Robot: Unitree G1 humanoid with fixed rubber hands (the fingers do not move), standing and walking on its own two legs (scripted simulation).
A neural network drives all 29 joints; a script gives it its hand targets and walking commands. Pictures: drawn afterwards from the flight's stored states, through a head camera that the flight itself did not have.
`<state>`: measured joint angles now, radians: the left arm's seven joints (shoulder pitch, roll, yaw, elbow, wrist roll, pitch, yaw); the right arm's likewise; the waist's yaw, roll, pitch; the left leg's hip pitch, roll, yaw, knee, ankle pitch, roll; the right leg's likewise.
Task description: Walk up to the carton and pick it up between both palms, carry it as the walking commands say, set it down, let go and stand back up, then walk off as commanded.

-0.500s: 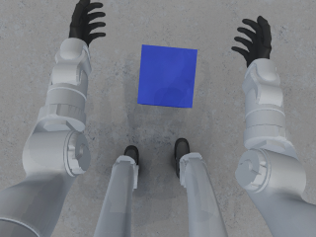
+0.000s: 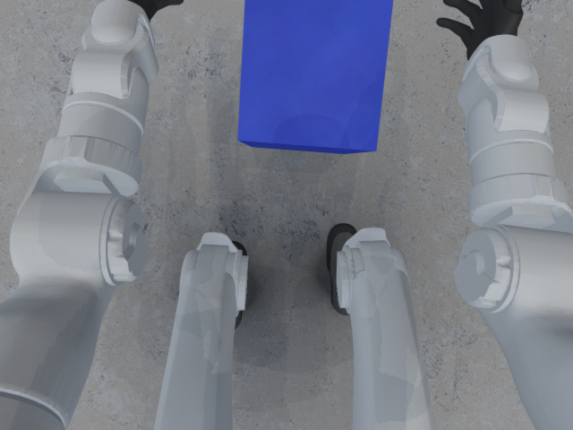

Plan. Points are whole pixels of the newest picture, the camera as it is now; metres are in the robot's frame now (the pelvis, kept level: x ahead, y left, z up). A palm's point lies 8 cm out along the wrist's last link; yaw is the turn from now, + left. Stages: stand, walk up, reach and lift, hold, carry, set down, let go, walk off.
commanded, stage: reach and lift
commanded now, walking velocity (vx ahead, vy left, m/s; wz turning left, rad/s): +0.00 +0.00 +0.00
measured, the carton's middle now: (306, 87) +0.52 -0.05 -0.36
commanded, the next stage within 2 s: none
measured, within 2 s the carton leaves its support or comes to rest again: neither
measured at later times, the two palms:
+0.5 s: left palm (180, 54) +0.55 +0.15 -0.27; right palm (426, 75) +0.52 -0.22 -0.27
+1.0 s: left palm (186, 58) +0.55 +0.14 -0.29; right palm (418, 78) +0.52 -0.21 -0.29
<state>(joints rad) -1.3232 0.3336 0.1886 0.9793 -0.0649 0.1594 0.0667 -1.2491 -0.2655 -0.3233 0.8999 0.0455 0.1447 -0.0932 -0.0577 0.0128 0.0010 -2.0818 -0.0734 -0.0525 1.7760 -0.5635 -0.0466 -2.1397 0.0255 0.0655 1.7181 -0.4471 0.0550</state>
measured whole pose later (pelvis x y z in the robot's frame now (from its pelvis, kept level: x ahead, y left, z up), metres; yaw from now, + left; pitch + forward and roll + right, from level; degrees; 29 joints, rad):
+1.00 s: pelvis -0.02 +0.00 -0.12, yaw +0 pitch +39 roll -2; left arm -1.53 0.39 -0.02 1.15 -0.21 0.08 0.10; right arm -1.47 -0.35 -0.20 1.17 0.21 0.02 -0.10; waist -0.06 0.00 0.36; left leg -2.26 -0.07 -0.05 2.22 -0.63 -0.04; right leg -2.30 0.00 0.03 2.14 -0.51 0.05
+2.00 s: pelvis -0.01 +0.00 -0.12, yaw +0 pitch +38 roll -2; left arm -1.47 0.21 0.25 1.00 0.05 0.18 0.07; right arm -1.43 -0.28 -0.31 1.03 0.06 0.17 -0.05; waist -0.07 0.00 0.36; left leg -2.25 -0.09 -0.05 2.26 -0.67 -0.04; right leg -2.28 0.02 0.05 2.19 -0.57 0.07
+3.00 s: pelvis -0.01 +0.00 -0.06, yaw +2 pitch +47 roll -1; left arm -1.32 0.12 0.34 0.81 0.12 0.32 0.10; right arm -1.22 -0.07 -0.47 0.66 -0.14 0.35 -0.10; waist -0.07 0.04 0.04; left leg -2.21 -0.14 -0.08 2.00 -0.60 -0.07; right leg -2.25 0.07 0.08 1.96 -0.52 0.09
